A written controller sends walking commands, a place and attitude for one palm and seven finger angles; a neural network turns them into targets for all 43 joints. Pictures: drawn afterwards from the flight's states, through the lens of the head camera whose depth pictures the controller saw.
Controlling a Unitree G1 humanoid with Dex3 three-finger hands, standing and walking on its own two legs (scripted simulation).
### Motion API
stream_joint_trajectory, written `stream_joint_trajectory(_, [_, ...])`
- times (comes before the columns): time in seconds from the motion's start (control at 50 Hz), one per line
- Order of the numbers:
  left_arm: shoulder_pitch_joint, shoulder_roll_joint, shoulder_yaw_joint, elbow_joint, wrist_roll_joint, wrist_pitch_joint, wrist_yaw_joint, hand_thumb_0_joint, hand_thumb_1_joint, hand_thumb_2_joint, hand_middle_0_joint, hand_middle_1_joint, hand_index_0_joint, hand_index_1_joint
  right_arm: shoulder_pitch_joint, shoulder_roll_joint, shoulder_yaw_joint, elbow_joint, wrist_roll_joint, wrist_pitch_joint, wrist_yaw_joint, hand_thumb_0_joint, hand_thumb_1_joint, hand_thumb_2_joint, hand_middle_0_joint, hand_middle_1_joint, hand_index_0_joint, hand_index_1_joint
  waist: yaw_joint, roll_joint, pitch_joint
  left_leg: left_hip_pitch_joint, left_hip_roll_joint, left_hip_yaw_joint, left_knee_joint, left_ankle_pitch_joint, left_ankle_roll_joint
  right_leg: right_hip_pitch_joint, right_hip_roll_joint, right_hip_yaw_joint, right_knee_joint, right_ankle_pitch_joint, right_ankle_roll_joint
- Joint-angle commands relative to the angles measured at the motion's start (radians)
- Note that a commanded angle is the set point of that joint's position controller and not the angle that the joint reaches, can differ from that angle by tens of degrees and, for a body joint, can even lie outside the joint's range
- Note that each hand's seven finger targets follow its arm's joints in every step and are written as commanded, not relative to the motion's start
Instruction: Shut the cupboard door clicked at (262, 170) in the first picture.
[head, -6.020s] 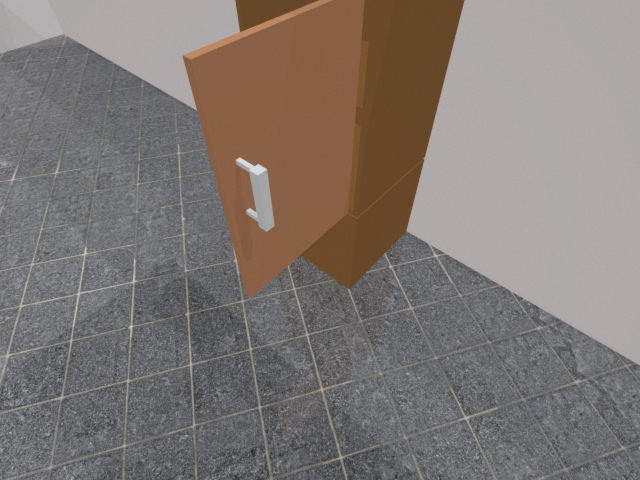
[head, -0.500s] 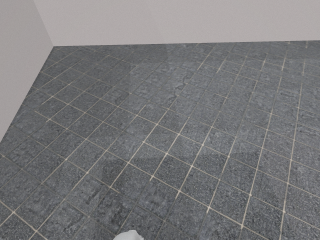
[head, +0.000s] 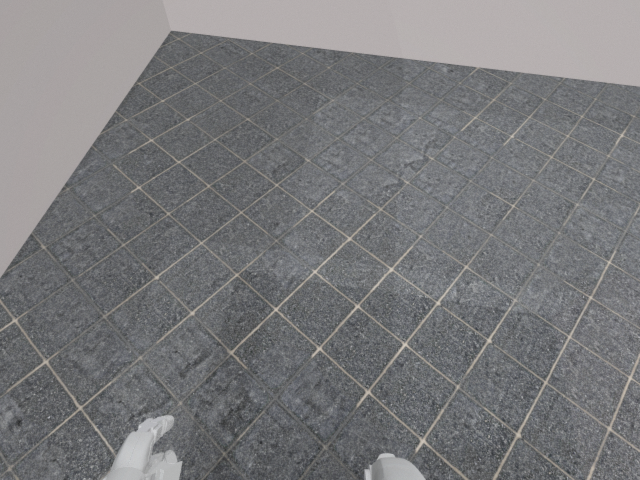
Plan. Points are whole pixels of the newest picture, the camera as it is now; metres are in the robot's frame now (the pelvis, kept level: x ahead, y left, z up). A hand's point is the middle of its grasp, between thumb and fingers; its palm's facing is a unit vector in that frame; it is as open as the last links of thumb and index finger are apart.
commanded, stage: walk to a spot facing it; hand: left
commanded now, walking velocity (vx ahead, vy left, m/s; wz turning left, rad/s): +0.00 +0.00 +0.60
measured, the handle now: out of the picture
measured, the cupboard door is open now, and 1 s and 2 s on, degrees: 91 91 91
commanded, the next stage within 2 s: none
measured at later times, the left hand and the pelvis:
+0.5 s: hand out of the picture -0.03 +0.13 -0.16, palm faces +0.37 -0.88 -0.29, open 7.3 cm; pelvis +0.02 -0.07 +0.00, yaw +21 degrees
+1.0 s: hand out of the picture +0.01 +0.21 -0.16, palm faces +0.58 -0.78 -0.23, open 7.4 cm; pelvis +0.03 -0.03 +0.00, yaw +36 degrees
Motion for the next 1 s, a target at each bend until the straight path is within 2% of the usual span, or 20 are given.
stream_joint_trajectory(0.0, [0.055,0.072,0.009,-0.074,-0.012,-0.034,0.008,0.0,0.9,0.9,-0.2,-0.3,-0.2,-0.3,-0.01,-0.228,-0.065,-0.073,0.004,0.001,-0.012,0.0,-0.9,-0.9,0.2,0.3,0.2,0.3,0.033,0.219,-0.16,0.092,0.204,-0.234,0.005,0.646,0.099,0.183,0.049,-0.025,-0.259,0.059,-0.027])
stream_joint_trajectory(0.02, [0.114,0.091,0.013,-0.061,-0.011,-0.044,0.009,0.0,0.9,0.9,-0.2,-0.3,-0.2,-0.3,-0.035,-0.221,-0.065,-0.085,0.012,0.001,-0.01,0.0,-0.9,-0.9,0.2,0.3,0.2,0.3,0.065,0.179,-0.178,0.025,0.172,-0.22,0.051,0.527,0.062,0.316,0.025,-0.018,-0.418,0.2,-0.03])
stream_joint_trajectory(0.04, [0.163,0.155,0.026,-0.047,-0.003,-0.056,0.016,0.0,0.9,0.9,-0.2,-0.3,-0.2,-0.3,-0.025,-0.179,-0.06,-0.094,0.023,-0.003,-0.001,0.0,-0.9,-0.9,0.2,0.3,0.2,0.3,0.078,0.014,-0.229,-0.152,0.111,-0.157,0.138,0.264,0.0,0.553,-0.116,0.081,-0.493,0.401,-0.061])
stream_joint_trajectory(0.06, [0.209,0.258,0.047,-0.044,0.011,-0.062,0.029,0.0,0.9,0.9,-0.2,-0.3,-0.2,-0.3,-0.02,-0.114,-0.05,-0.122,0.027,-0.004,0.002,0.0,-0.9,-0.9,0.2,0.3,0.2,0.3,0.099,-0.304,-0.258,-0.348,-0.045,0.042,0.407,-0.343,-0.084,0.678,-0.427,0.367,-0.485,0.713,-0.177])
stream_joint_trajectory(0.08, [0.221,0.239,0.034,-0.041,0.005,-0.055,0.032,0.0,0.9,0.9,-0.2,-0.3,-0.2,-0.3,-0.037,-0.168,-0.057,-0.125,0.017,0.006,0.0,0.0,-0.9,-0.9,0.2,0.3,0.2,0.3,0.097,-0.233,-0.237,-0.306,0.002,0.024,0.618,-0.421,-0.078,0.526,-0.496,0.326,-0.462,0.832,-0.265])
stream_joint_trajectory(0.1, [0.155,0.172,0.017,-0.054,0.003,-0.058,0.033,0.0,0.9,0.9,-0.2,-0.3,-0.2,-0.3,-0.032,-0.164,-0.056,-0.102,0.01,0.021,0.006,0.0,-0.9,-0.9,0.2,0.3,0.2,0.3,0.054,-0.183,-0.171,-0.308,0.038,0.005,0.72,-0.318,-0.085,0.455,-0.408,0.21,-0.465,0.812,-0.256])
stream_joint_trajectory(0.12, [0.112,0.142,0.01,-0.063,-0.001,-0.055,0.032,0.0,0.9,0.9,-0.2,-0.3,-0.2,-0.3,-0.039,-0.149,-0.054,-0.085,0.01,0.036,0.012,0.0,-0.9,-0.9,0.2,0.3,0.2,0.3,0.027,-0.216,-0.128,-0.317,0.056,0.025,0.768,-0.254,-0.098,0.404,-0.34,0.139,-0.471,0.804,-0.219])
stream_joint_trajectory(0.18, [0.112,0.102,-0.001,-0.079,-0.004,-0.056,0.029,0.0,0.9,0.9,-0.2,-0.3,-0.2,-0.3,-0.066,-0.137,-0.044,-0.084,0.012,0.05,0.032,0.0,-0.9,-0.9,0.2,0.3,0.2,0.3,0.014,-0.214,-0.101,-0.317,0.061,0.076,0.759,-0.112,-0.109,0.399,-0.239,-0.053,-0.469,0.865,-0.134])
stream_joint_trajectory(0.32, [0.259,0.117,0.006,-0.053,0.0,-0.06,0.033,0.0,0.9,0.9,-0.2,-0.3,-0.2,-0.3,-0.165,-0.13,-0.029,-0.105,0.013,0.064,0.037,0.0,-0.9,-0.9,0.2,0.3,0.2,0.3,0.057,-0.16,-0.13,-0.326,0.061,0.118,0.605,-0.087,-0.11,0.544,-0.267,-0.127,-0.45,0.962,-0.107])
stream_joint_trajectory(0.46, [0.264,0.128,0.013,-0.041,0.014,-0.055,0.03,0.0,0.9,0.9,-0.2,-0.3,-0.2,-0.3,-0.252,-0.124,-0.017,-0.151,0.012,0.058,0.044,0.0,-0.9,-0.9,0.2,0.3,0.2,0.3,0.062,-0.165,-0.079,-0.256,0.091,0.151,0.433,-0.141,-0.082,0.467,-0.348,-0.145,-0.458,0.733,-0.221])
stream_joint_trajectory(0.52, [0.272,0.165,0.028,-0.034,0.017,-0.052,0.023,0.0,0.9,0.9,-0.2,-0.3,-0.2,-0.3,-0.27,-0.112,-0.008,-0.17,0.013,0.04,0.046,0.0,-0.9,-0.9,0.2,0.3,0.2,0.3,0.08,-0.177,-0.097,-0.177,0.076,0.199,0.288,-0.166,-0.059,0.465,-0.37,-0.172,-0.406,0.753,-0.232])
stream_joint_trajectory(0.56, [0.263,0.175,0.034,-0.025,0.014,-0.053,0.016,0.0,0.9,0.9,-0.2,-0.3,-0.2,-0.3,-0.208,-0.129,-0.012,-0.171,0.011,0.03,0.042,0.0,-0.9,-0.9,0.2,0.3,0.2,0.3,0.049,-0.148,-0.145,-0.048,0.055,0.22,0.148,-0.113,-0.039,0.437,-0.37,-0.209,-0.304,0.77,-0.205])
stream_joint_trajectory(0.58, [0.237,0.192,0.04,-0.03,0.007,-0.053,0.012,0.0,0.9,0.9,-0.2,-0.3,-0.2,-0.3,-0.126,-0.153,-0.022,-0.15,0.008,0.025,0.041,0.0,-0.9,-0.9,0.2,0.3,0.2,0.3,-0.002,-0.113,-0.186,0.086,0.041,0.218,0.04,0.004,-0.025,0.38,-0.347,-0.261,-0.18,0.725,-0.165])
stream_joint_trajectory(0.6, [0.211,0.173,0.038,-0.048,-0.001,-0.049,0.006,0.0,0.9,0.9,-0.2,-0.3,-0.2,-0.3,-0.026,-0.232,-0.043,-0.126,0.002,0.015,0.038,0.0,-0.9,-0.9,0.2,0.3,0.2,0.3,-0.061,0.051,-0.239,0.293,0.158,0.055,-0.059,0.248,0.032,0.182,-0.277,-0.284,0.036,0.46,-0.099])
stream_joint_trajectory(0.62, [0.167,0.1,0.016,-0.102,-0.008,-0.043,-0.001,0.0,0.9,0.9,-0.2,-0.3,-0.2,-0.3,0.032,-0.347,-0.072,-0.12,0.002,0.01,0.028,0.0,-0.9,-0.9,0.2,0.3,0.2,0.3,-0.086,0.335,-0.243,0.403,0.45,-0.342,-0.102,0.708,0.185,-0.128,-0.1,-0.238,0.288,-0.271,-0.013])
stream_joint_trajectory(0.64, [0.119,0.127,0.014,-0.125,0.001,-0.024,0.008,0.0,0.9,0.9,-0.2,-0.3,-0.2,-0.3,0.056,-0.358,-0.067,-0.101,0.015,0.019,0.019,0.0,-0.9,-0.9,0.2,0.3,0.2,0.3,-0.082,0.214,-0.258,0.388,0.503,-0.319,-0.084,0.804,0.25,-0.163,-0.092,-0.077,0.367,-0.292,-0.028])
stream_joint_trajectory(0.66, [0.09,0.124,0.014,-0.121,0.002,-0.018,0.01,0.0,0.9,0.9,-0.2,-0.3,-0.2,-0.3,0.016,-0.32,-0.059,-0.109,0.013,0.016,0.01,0.0,-0.9,-0.9,0.2,0.3,0.2,0.3,-0.058,0.112,-0.204,0.329,0.458,-0.242,-0.102,0.722,0.228,-0.17,-0.11,-0.05,0.383,-0.225,-0.027])
stream_joint_trajectory(0.72, [0.138,0.113,0.029,-0.058,0.006,-0.003,0.004,0.0,0.9,0.9,-0.2,-0.3,-0.2,-0.3,-0.115,-0.259,-0.041,-0.143,0.009,0.005,-0.005,0.0,-0.9,-0.9,0.2,0.3,0.2,0.3,0.017,0.14,-0.122,0.194,0.306,-0.115,-0.131,0.604,0.134,-0.136,-0.094,-0.009,0.401,-0.043,-0.008])
stream_joint_trajectory(0.78, [0.169,0.102,0.03,-0.041,0.007,-0.002,-0.001,0.0,0.9,0.9,-0.2,-0.3,-0.2,-0.3,-0.113,-0.236,-0.035,-0.132,0.012,-0.007,-0.004,0.0,-0.9,-0.9,0.2,0.3,0.2,0.3,0.048,0.102,-0.129,0.173,0.253,-0.076,-0.147,0.579,0.111,-0.102,-0.075,-0.014,0.373,0.035,-0.001])
stream_joint_trajectory(0.98, [-0.002,0.074,0.014,-0.113,-0.002,-0.011,0.005,0.0,0.9,0.9,-0.2,-0.3,-0.2,-0.3,-0.002,-0.227,-0.052,-0.084,-0.001,-0.006,-0.001,0.0,-0.9,-0.9,0.2,0.3,0.2,0.3,0.004,0.16,-0.131,0.196,0.244,-0.205,-0.114,0.58,0.149,-0.054,-0.024,-0.015,0.093,-0.029,0.004])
